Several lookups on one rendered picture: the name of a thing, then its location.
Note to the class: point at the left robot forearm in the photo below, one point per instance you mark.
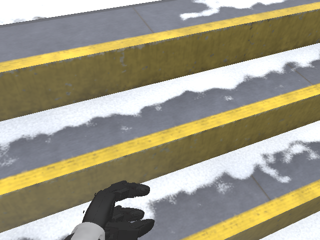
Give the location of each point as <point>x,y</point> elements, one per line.
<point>87,231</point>

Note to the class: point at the robot left hand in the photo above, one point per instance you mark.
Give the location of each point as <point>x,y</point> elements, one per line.
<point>116,220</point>

